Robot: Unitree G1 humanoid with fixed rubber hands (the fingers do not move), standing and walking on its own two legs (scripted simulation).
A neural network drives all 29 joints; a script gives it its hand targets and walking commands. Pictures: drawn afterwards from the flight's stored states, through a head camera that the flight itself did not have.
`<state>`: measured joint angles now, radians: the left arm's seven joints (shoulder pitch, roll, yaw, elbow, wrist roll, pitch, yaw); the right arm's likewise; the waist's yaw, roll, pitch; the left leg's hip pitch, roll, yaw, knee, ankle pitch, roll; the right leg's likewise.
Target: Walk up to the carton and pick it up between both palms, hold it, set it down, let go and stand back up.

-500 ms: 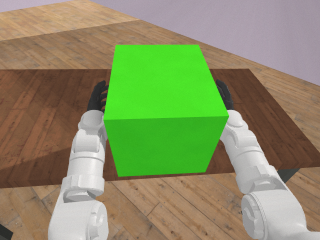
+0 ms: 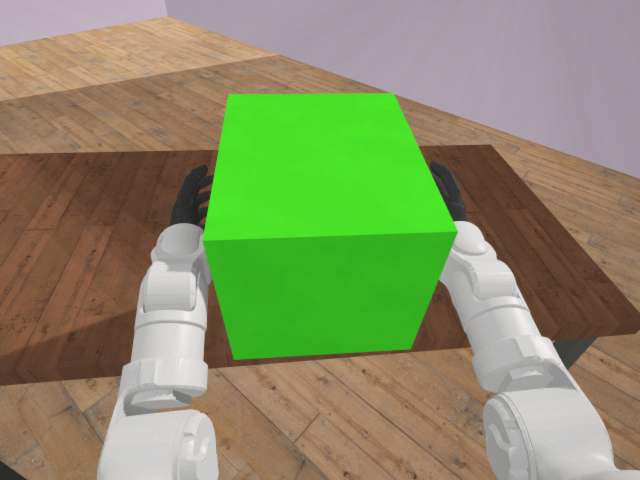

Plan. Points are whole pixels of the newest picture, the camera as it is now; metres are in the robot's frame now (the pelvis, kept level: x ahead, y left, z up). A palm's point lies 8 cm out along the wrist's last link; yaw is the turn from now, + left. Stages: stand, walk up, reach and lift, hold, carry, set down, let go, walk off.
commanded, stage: reach and lift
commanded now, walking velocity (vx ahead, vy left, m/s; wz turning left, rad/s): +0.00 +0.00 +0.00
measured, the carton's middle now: (317, 219) +0.41 +0.00 +0.14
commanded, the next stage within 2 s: hold in 0.64 s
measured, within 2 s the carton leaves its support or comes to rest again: neither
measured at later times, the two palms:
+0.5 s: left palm (181, 219) +0.38 +0.16 +0.17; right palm (443, 211) +0.38 -0.16 +0.18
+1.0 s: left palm (169, 213) +0.36 +0.17 +0.19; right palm (446, 201) +0.37 -0.15 +0.20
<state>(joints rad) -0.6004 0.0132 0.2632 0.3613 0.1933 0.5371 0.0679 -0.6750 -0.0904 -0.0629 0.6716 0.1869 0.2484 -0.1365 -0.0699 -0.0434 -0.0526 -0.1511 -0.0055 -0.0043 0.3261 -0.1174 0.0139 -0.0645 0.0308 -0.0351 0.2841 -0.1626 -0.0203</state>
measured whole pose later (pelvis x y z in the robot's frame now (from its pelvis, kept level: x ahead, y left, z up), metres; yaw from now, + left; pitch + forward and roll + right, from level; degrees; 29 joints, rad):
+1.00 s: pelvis +0.00 +0.00 +0.00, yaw +0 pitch -5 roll -1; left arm -0.60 0.01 0.28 0.20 0.21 0.70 0.05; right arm -0.71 -0.10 -0.05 0.57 0.25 0.39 -0.16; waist -0.07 -0.04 -0.06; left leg -0.12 -0.01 -0.01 0.34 -0.13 0.02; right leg -0.03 0.03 -0.04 0.28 -0.17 -0.02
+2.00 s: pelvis +0.00 +0.00 +0.00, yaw +0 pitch -6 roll -1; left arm -0.57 0.01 0.27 0.13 0.22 0.73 0.03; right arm -0.69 -0.10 -0.03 0.50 0.26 0.41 -0.18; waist -0.07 -0.04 -0.05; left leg -0.11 -0.01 -0.01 0.34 -0.13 0.01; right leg -0.02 0.03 -0.04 0.29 -0.17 -0.02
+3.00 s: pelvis +0.00 +0.00 +0.00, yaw +0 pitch -6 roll -1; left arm -0.58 0.01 0.28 0.15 0.22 0.72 0.02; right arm -0.70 -0.10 -0.04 0.52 0.24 0.41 -0.18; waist -0.07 -0.05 -0.05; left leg -0.11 -0.01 -0.01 0.33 -0.13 0.01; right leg -0.02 0.03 -0.04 0.29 -0.17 -0.02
